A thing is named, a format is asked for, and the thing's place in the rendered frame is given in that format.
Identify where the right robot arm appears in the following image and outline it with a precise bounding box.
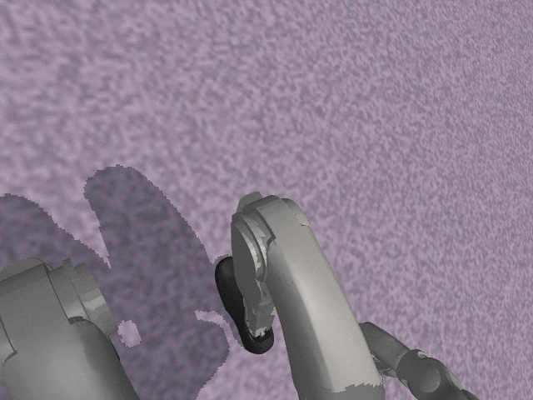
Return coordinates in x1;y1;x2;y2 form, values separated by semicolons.
396;349;480;400

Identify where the right robot hand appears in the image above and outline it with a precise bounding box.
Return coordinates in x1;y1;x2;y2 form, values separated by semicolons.
358;322;410;382

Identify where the right robot foot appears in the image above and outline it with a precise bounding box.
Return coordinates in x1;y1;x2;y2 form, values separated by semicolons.
215;257;274;354

